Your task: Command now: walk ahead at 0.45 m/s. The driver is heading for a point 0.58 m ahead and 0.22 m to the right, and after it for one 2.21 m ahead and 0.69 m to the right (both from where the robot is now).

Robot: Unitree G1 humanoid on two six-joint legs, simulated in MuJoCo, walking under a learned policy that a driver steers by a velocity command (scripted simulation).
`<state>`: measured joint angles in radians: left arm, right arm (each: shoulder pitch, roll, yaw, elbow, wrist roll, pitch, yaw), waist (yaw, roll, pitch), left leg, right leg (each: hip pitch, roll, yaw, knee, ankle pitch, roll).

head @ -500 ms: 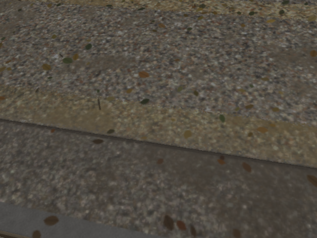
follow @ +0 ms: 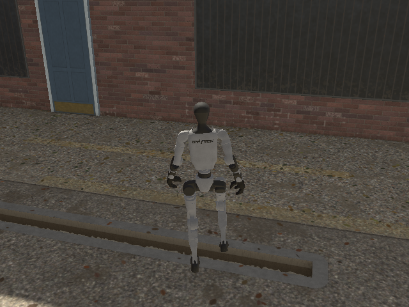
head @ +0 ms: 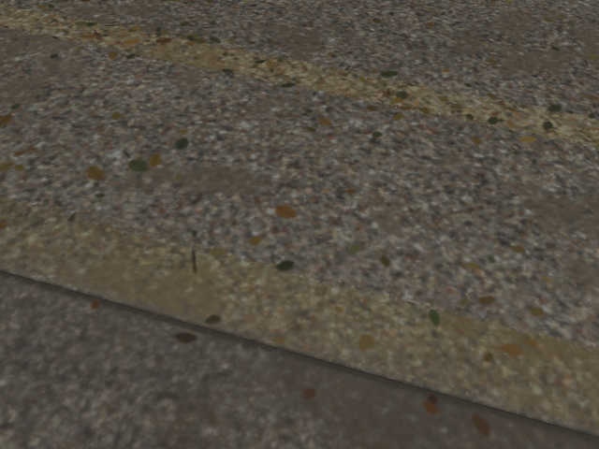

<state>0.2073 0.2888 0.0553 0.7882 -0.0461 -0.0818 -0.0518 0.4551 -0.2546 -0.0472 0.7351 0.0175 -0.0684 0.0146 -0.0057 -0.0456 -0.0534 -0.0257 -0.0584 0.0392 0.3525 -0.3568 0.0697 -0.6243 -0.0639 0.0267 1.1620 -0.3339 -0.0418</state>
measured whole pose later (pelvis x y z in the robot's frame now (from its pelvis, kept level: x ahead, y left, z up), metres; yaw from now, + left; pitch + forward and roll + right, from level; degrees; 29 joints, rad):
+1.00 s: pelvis +0.54 -0.01 +0.01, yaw -31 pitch +0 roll +0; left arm 0.21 0.33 0.07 0.67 -0.03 0.04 0.02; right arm 0.19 -0.26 -0.02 0.65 -0.02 -0.06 -0.02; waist 0.00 -0.05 0.07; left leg -0.26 0.01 0.06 0.42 -0.17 0.04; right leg -0.56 0.00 0.05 1.16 -0.41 0.08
